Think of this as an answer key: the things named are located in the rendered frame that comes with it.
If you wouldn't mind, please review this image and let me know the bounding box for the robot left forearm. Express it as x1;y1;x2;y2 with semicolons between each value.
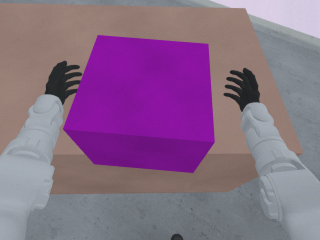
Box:
0;94;64;165

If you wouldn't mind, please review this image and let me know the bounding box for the robot right upper arm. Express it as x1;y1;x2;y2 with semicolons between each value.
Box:
259;169;320;240

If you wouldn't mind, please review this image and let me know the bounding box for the robot right hand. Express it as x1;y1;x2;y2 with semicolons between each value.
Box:
223;68;260;112

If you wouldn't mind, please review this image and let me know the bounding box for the robot left hand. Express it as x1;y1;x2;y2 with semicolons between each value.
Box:
45;61;83;105

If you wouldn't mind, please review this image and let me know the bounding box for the carton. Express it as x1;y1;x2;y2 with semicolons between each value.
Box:
63;35;215;173

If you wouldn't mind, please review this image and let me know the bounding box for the robot left upper arm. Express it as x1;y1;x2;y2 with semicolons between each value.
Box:
0;154;55;240

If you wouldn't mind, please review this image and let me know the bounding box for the pedestal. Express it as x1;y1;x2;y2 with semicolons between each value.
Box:
0;3;304;195

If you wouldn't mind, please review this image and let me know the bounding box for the robot right forearm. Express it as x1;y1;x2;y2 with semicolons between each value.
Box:
240;102;320;187

